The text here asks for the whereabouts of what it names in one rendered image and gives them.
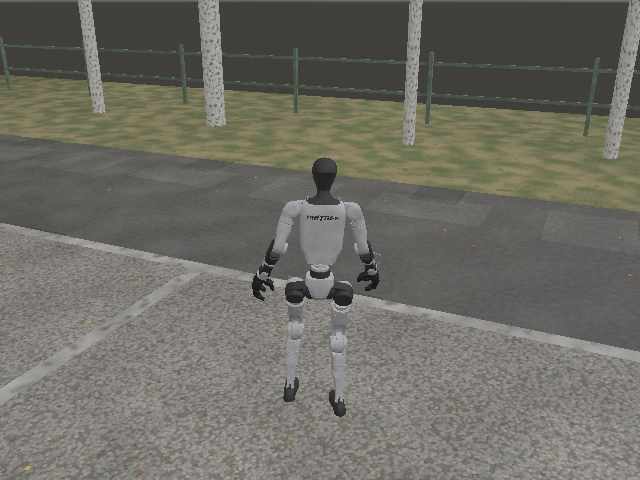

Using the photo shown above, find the left robot hand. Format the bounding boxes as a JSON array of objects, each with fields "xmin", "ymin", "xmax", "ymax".
[{"xmin": 252, "ymin": 273, "xmax": 274, "ymax": 301}]

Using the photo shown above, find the robot head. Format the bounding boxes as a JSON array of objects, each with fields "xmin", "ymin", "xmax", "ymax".
[{"xmin": 306, "ymin": 157, "xmax": 340, "ymax": 205}]

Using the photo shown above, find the robot right forearm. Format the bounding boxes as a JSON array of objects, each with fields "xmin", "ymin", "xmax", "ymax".
[{"xmin": 359, "ymin": 240, "xmax": 378, "ymax": 276}]

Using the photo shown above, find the robot left forearm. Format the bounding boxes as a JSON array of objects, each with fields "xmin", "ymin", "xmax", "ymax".
[{"xmin": 257, "ymin": 239, "xmax": 280, "ymax": 280}]

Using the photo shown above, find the humanoid robot torso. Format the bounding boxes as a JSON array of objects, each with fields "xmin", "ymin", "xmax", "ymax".
[{"xmin": 299, "ymin": 196, "xmax": 346, "ymax": 300}]

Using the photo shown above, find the robot right upper arm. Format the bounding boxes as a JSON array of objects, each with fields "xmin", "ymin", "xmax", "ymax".
[{"xmin": 344, "ymin": 202, "xmax": 370, "ymax": 255}]

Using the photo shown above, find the right robot hand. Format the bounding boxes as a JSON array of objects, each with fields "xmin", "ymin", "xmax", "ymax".
[{"xmin": 357, "ymin": 270, "xmax": 380, "ymax": 291}]

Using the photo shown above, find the robot left upper arm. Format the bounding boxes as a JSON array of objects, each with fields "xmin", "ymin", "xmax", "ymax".
[{"xmin": 271, "ymin": 200, "xmax": 303, "ymax": 255}]

